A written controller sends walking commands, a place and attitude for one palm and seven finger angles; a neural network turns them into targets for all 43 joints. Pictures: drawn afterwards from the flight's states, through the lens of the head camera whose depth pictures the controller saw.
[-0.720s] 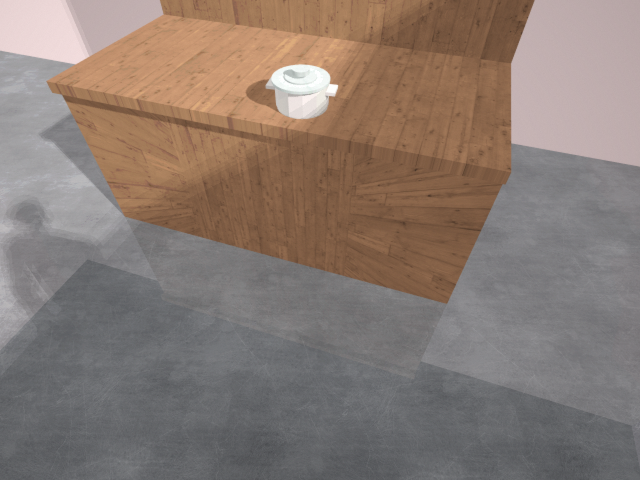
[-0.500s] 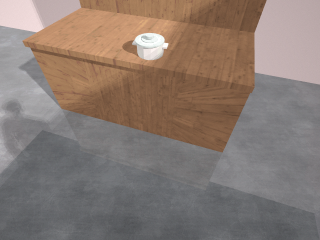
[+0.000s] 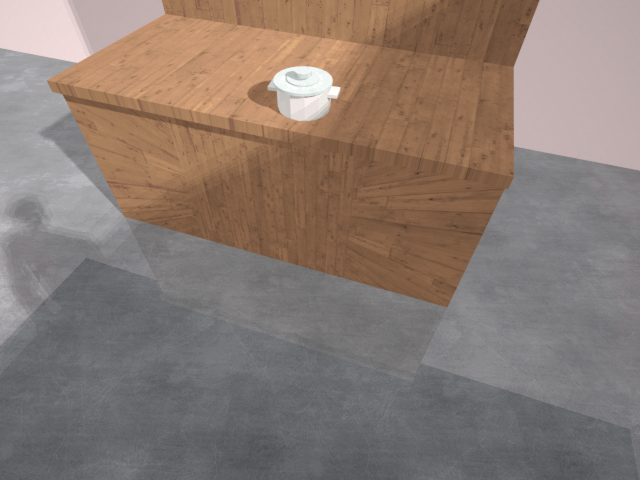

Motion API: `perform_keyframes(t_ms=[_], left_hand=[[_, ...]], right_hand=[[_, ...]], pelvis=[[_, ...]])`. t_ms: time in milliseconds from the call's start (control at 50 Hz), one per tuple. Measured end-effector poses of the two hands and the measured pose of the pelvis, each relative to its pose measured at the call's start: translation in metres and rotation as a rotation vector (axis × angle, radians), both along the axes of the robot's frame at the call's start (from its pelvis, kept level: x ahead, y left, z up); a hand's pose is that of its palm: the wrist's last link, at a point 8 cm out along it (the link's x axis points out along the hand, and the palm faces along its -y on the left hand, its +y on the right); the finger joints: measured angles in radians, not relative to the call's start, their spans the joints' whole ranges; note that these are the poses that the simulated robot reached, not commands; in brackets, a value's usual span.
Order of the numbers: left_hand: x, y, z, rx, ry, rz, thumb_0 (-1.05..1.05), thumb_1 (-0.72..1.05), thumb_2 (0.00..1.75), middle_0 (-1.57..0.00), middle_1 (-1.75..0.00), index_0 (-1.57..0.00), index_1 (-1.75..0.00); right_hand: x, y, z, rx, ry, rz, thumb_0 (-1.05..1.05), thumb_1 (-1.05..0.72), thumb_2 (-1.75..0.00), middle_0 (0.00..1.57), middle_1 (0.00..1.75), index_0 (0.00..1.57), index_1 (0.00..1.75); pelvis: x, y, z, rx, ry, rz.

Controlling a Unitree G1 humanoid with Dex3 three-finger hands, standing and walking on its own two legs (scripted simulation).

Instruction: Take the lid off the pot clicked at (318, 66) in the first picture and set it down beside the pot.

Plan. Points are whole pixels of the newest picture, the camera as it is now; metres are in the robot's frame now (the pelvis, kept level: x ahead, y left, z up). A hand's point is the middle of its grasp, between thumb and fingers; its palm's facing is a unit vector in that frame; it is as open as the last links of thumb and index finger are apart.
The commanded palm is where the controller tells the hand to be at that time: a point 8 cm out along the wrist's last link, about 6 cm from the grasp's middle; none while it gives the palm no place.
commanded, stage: walk to a spot facing it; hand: left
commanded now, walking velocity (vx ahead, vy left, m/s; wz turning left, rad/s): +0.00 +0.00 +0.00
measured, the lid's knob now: (302, 72) +1.13 +0.11 -0.02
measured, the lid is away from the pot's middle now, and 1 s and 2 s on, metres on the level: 0.00 0.00 0.00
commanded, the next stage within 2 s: turn to face it in 1.22 s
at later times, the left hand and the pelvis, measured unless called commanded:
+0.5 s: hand out of the picture +0.04 +0.27 -0.19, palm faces +0.21 -0.96 -0.20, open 7.4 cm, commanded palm none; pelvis +0.07 +0.07 -0.02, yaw +12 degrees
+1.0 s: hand (156, 364) +0.32 +0.30 -0.16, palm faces +0.47 -0.85 -0.24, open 7.4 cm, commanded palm none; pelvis +0.29 +0.07 -0.02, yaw +28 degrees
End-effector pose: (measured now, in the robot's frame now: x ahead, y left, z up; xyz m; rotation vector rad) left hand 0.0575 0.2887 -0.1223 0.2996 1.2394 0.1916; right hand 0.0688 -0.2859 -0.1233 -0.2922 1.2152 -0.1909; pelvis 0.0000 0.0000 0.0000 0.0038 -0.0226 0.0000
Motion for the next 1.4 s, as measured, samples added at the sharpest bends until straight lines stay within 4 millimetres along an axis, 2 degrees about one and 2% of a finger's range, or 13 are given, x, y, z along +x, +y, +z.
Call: perform_keyframes(t_ms=[140, 240, 360, 420, 540, 640, 800, 880, 920, 1040, 1160, 1280, 1400], left_hand=[[-0.004, -0.005, -0.005, -0.011, 0.002, 0.027, 0.01, 0.90, 0.90, -0.20, -0.30, -0.20, -0.30], [-0.023, -0.010, -0.019, -0.064, 0.006, 0.111, 0.01, 0.90, 0.90, -0.20, -0.30, -0.20, -0.30], [-0.059, 0.001, -0.041, -0.129, 0.101, 0.216, 0.01, 0.90, 0.90, -0.21, -0.30, -0.20, -0.30], [-0.063, 0.015, -0.051, -0.143, 0.164, 0.247, 0.01, 0.90, 0.90, -0.21, -0.30, -0.20, -0.30], [-0.009, 0.036, -0.033, -0.139, 0.066, 0.283, 0.01, 0.91, 0.90, -0.20, -0.30, -0.20, -0.30], [0.053, 0.045, -0.019, -0.128, -0.055, 0.303, 0.01, 0.91, 0.90, -0.20, -0.30, -0.20, -0.30], [0.170, 0.050, -0.006, -0.108, -0.191, 0.300, 0.01, 0.90, 0.90, -0.20, -0.30, -0.20, -0.30], [0.227, 0.051, -0.006, -0.072, -0.273, 0.302, 0.01, 0.90, 0.90, -0.20, -0.30, -0.20, -0.30], [0.240, 0.052, -0.007, -0.046, -0.308, 0.334, 0.01, 0.90, 0.90, -0.20, -0.30, -0.20, -0.30], [0.212, 0.040, -0.004, -0.037, -0.205, 0.497, 0.00, 0.90, 0.90, -0.21, -0.30, -0.20, -0.30], [0.165, 0.018, -0.013, -0.093, -0.020, 0.641, 0.01, 0.90, 0.90, -0.20, -0.30, -0.20, -0.30], [0.131, 0.010, -0.030, -0.158, 0.083, 0.780, 0.01, 0.90, 0.90, -0.20, -0.30, -0.20, -0.30], [0.116, 0.034, -0.055, -0.180, 0.117, 0.876, 0.01, 0.90, 0.90, -0.20, -0.30, -0.20, -0.30]], right_hand=[[-0.002, 0.009, -0.007, 0.018, 0.023, 0.009, 0.00, -0.91, -0.90, 0.20, 0.30, 0.20, 0.30], [-0.007, 0.029, -0.014, 0.039, 0.109, 0.039, 0.00, -0.91, -0.90, 0.20, 0.30, 0.20, 0.30], [0.021, 0.069, -0.014, 0.049, 0.112, 0.088, 0.01, -0.91, -0.90, 0.20, 0.30, 0.20, 0.30], [0.032, 0.087, -0.023, 0.043, 0.086, 0.089, 0.00, -0.91, -0.90, 0.20, 0.30, 0.20, 0.30], [0.039, 0.122, -0.015, 0.075, 0.174, 0.099, 0.00, -0.91, -0.90, 0.20, 0.30, 0.20, 0.30], [0.067, 0.142, -0.014, 0.112, 0.203, 0.125, 0.00, -0.91, -0.90, 0.21, 0.30, 0.21, 0.30], [0.152, 0.143, -0.027, 0.131, 0.194, 0.159, 0.00, -0.91, -0.90, 0.21, 0.30, 0.21, 0.30], [0.210, 0.131, -0.045, 0.122, 0.208, 0.201, 0.00, -0.91, -0.90, 0.21, 0.30, 0.21, 0.30], [0.247, 0.125, -0.052, 0.109, 0.214, 0.249, 0.00, -0.91, -0.90, 0.21, 0.30, 0.21, 0.30], [0.380, 0.140, -0.032, 0.077, 0.086, 0.403, 0.01, -0.91, -0.90, 0.20, 0.30, 0.20, 0.30], [0.491, 0.196, -0.002, 0.079, -0.059, 0.543, 0.00, -0.92, -0.90, 0.20, 0.30, 0.20, 0.30], [0.553, 0.281, 0.010, 0.090, -0.114, 0.724, 0.00, -0.92, -0.90, 0.20, 0.30, 0.20, 0.30], [0.572, 0.359, 0.003, 0.108, -0.173, 0.846, 0.00, -0.91, -0.90, 0.20, 0.30, 0.20, 0.30]], pelvis=[[0.005, 0.001, -0.003, -0.005, 0.003, 0.021], [0.019, 0.010, -0.008, -0.020, 0.010, 0.084], [0.043, 0.040, -0.016, -0.011, 0.004, 0.157], [0.054, 0.058, -0.026, -0.011, 0.008, 0.179], [0.086, 0.074, -0.011, 0.003, 0.029, 0.228], [0.120, 0.081, -0.004, 0.010, 0.038, 0.278], [0.193, 0.080, -0.009, 0.023, 0.046, 0.342], [0.242, 0.075, -0.024, 0.019, 0.045, 0.394], [0.260, 0.072, -0.029, 0.008, 0.037, 0.429], [0.301, 0.076, -0.014, 0.000, 0.011, 0.516], [0.331, 0.089, -0.004, -0.007, 0.017, 0.594], [0.351, 0.116, -0.009, -0.027, 0.019, 0.670], [0.360, 0.151, -0.027, -0.032, 0.012, 0.724]])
